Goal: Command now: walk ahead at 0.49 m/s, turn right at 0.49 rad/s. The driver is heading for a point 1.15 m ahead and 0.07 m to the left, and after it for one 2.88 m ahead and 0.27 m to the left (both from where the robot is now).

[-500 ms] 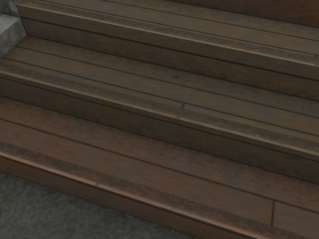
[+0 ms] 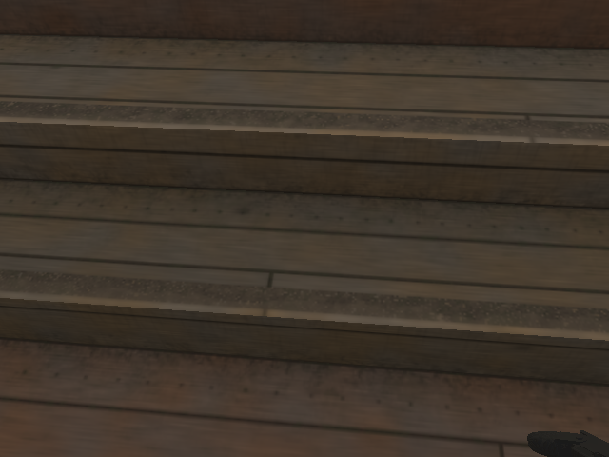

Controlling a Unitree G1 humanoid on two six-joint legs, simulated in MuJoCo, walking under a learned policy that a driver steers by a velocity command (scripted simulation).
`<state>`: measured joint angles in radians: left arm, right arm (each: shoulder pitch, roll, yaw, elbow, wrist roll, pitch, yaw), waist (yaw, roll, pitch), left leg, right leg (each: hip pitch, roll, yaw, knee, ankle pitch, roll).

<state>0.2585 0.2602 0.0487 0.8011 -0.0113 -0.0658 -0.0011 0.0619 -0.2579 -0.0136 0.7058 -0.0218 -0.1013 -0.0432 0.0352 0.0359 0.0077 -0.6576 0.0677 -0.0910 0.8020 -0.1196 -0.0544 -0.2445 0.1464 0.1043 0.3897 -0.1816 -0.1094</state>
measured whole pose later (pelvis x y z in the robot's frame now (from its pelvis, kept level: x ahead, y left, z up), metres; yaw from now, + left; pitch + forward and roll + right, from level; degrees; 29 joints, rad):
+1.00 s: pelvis +0.45 -0.02 +0.17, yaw -6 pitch +4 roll +1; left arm 0.59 0.09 -0.06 1.16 0.16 -0.08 -0.09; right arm 0.02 -0.13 0.07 0.72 -0.02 -0.01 0.08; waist 0.05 0.00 -0.10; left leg -1.50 0.06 -0.02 2.02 -0.02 0.25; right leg -0.14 0.01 -0.09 0.42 -0.36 -0.07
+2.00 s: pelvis +0.85 -0.07 +0.35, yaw +2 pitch +8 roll +4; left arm 0.60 0.04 -0.08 1.18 0.11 -0.09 -0.07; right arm -0.07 -0.08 0.08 0.78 -0.01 0.05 0.11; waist 0.07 -0.06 -0.16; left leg -1.22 0.06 0.19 1.52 -0.29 0.23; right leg 0.02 -0.07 -0.21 0.09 -0.24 -0.04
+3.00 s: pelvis +1.16 -0.08 +0.62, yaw +20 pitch +3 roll -2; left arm 0.16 0.14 0.02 0.96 0.01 -0.11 0.03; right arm 0.30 -0.25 -0.06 0.96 -0.05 0.00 -0.03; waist -0.03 0.05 -0.07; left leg -0.72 0.03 -0.09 1.50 -0.09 -0.01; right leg -0.62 0.03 -0.13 0.91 -0.35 -0.10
